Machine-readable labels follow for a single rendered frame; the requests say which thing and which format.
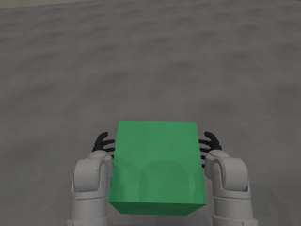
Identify right robot hand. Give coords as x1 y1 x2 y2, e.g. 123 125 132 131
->
198 131 222 168

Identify left robot hand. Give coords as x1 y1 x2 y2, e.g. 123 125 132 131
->
92 132 115 159

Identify robot left forearm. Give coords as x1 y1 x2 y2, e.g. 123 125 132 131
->
65 150 114 226

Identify carton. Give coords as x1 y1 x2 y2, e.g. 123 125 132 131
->
107 121 208 216

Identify robot right forearm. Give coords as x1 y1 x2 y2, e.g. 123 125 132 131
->
204 149 259 226

